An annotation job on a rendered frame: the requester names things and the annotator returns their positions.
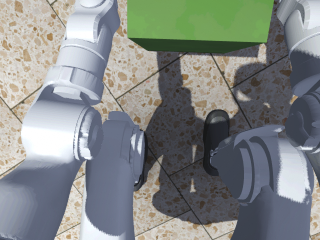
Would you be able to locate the left robot foot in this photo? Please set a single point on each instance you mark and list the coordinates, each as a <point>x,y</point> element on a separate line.
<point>138,185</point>

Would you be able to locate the robot right thigh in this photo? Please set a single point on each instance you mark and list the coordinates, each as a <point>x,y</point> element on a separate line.
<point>266,176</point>

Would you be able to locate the robot left upper arm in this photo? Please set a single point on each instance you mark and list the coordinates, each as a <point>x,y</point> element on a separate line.
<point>58,136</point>

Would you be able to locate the robot left forearm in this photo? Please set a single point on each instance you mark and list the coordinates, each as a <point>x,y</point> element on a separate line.
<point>77,76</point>

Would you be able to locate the robot right forearm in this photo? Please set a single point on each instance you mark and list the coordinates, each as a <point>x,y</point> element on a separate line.
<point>301,24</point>

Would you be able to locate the robot right upper arm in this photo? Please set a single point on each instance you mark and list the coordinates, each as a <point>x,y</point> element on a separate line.
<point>302,127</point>

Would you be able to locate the carton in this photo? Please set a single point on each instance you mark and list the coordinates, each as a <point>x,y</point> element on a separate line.
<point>198,26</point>

